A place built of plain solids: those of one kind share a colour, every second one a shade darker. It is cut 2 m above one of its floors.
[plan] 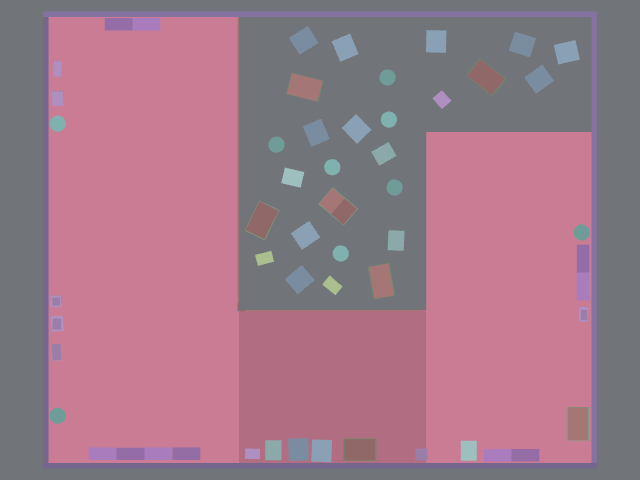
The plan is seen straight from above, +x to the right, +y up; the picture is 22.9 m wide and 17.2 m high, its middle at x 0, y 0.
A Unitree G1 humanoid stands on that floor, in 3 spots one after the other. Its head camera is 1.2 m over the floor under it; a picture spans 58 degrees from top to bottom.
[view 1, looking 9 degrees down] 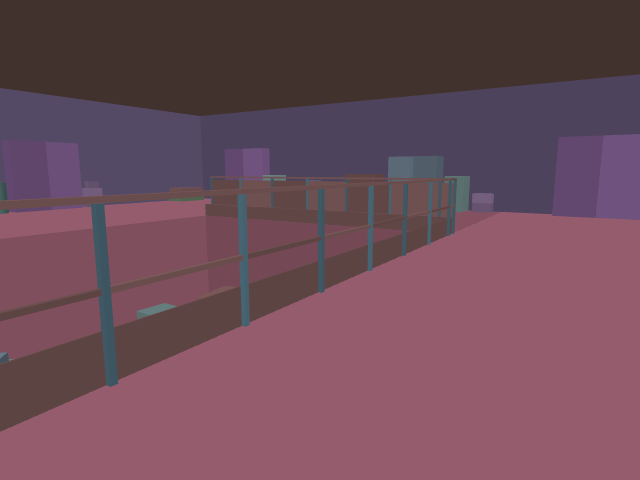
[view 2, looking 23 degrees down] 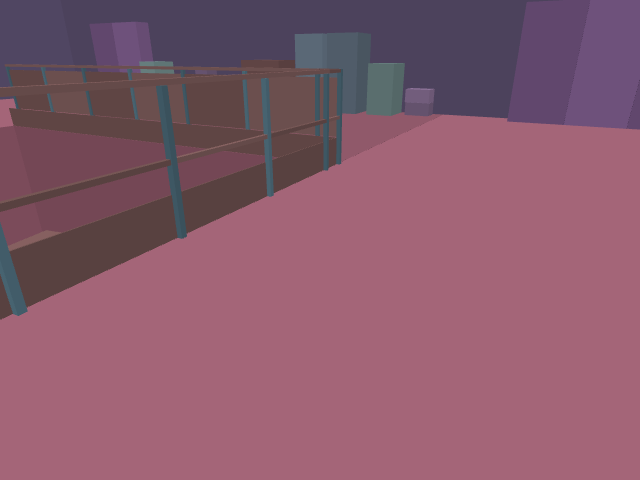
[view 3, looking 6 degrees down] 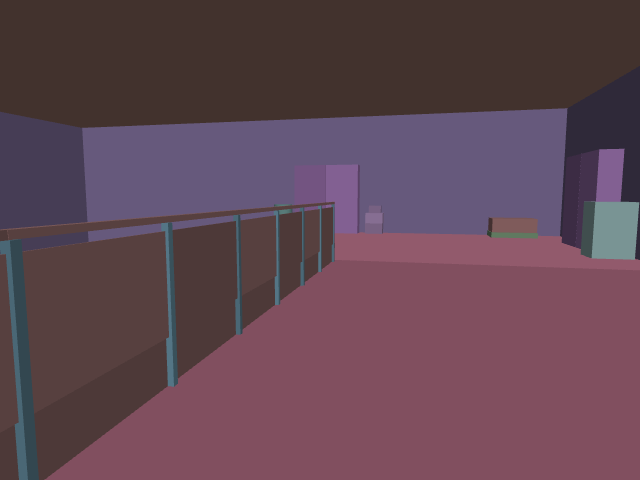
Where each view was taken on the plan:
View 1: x -5.16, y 5.90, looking -58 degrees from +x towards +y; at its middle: guard_rail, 4.22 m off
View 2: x -5.16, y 2.13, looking -62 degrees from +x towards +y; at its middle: floor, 3.07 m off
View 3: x -3.97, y -4.03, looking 13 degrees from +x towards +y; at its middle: guard_post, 6.67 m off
